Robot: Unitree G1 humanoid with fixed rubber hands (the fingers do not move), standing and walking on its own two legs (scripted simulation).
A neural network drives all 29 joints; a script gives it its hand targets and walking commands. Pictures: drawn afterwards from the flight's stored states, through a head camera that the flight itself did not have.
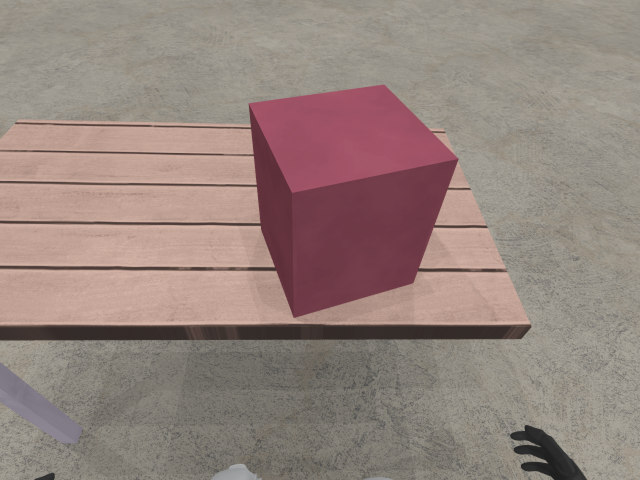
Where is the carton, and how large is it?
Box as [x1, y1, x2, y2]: [249, 85, 457, 317]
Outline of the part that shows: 384,85 249,103 261,230 294,317 413,282 455,167 457,158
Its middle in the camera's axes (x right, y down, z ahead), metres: +0.03 -0.06 +0.60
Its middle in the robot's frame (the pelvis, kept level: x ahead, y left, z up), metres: +0.51 -0.03 +0.08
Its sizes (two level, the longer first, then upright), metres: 0.210 0.200 0.250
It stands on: a table, 0.67 m high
